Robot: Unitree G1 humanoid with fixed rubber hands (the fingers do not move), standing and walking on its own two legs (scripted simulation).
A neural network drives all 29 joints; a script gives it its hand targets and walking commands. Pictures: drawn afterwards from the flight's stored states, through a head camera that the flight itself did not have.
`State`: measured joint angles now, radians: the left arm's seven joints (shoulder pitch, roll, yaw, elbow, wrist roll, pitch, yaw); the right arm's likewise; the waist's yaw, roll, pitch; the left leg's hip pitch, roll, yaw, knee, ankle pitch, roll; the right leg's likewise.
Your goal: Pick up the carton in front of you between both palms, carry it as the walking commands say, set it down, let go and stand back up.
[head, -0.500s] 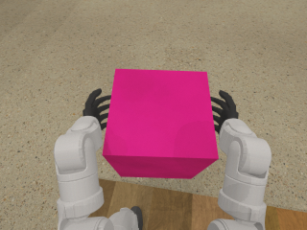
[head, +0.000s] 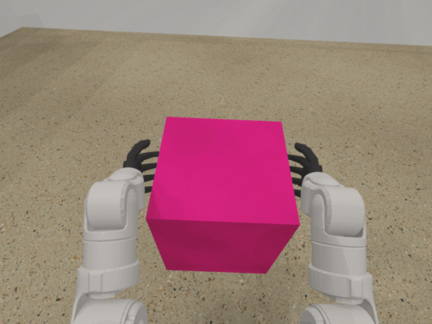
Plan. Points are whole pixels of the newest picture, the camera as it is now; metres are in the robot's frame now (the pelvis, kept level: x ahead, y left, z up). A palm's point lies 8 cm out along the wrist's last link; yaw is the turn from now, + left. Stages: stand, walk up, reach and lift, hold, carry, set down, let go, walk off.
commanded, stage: carry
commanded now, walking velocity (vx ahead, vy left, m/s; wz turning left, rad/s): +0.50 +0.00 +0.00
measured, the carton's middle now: (220, 201) +0.33 +0.00 +0.06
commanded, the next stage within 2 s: none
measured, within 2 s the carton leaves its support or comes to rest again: neither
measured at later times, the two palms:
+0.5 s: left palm (185, 103) +0.69 +0.10 +0.06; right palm (288, 104) +0.68 -0.20 +0.07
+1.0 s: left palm (204, 56) +0.97 +0.05 +0.08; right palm (286, 53) +0.98 -0.24 +0.09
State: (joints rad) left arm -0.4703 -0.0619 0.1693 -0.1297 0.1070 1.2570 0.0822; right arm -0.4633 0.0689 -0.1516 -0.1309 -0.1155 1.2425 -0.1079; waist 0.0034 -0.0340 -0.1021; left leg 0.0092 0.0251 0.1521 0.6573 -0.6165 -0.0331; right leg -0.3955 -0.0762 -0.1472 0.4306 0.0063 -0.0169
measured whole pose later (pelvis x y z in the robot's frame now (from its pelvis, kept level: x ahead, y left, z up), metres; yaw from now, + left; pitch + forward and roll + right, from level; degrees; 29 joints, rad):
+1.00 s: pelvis +0.65 -0.10 -0.01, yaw +1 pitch +5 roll +0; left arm -0.45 -0.11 0.19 -0.04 0.13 1.19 0.12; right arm -0.48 0.07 -0.21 -0.01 -0.10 1.19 -0.08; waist 0.01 0.02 -0.07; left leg -0.28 0.02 0.05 1.01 -0.45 0.01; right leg -0.44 0.00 -0.19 0.50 -0.15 -0.09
